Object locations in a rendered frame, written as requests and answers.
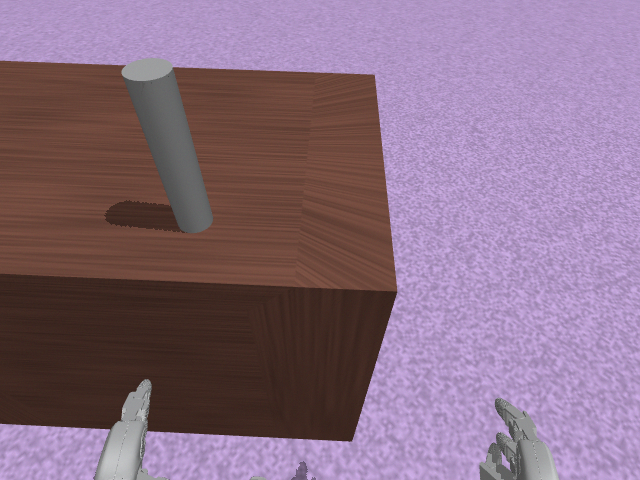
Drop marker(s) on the left robot hand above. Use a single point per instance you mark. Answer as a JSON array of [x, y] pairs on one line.
[[124, 448]]

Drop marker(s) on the right robot hand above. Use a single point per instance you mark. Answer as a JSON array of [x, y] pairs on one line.
[[529, 458]]

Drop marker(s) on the can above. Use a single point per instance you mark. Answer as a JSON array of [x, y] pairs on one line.
[[155, 95]]

